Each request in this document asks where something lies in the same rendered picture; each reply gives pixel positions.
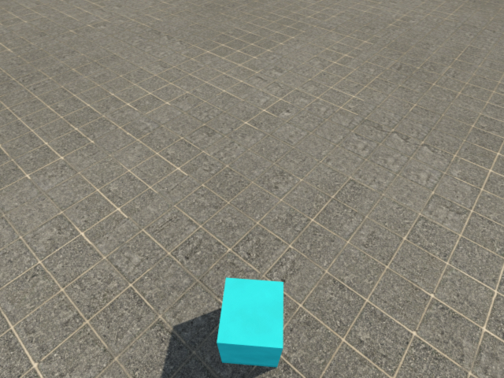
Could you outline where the carton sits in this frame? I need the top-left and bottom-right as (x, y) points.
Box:
(217, 278), (284, 367)

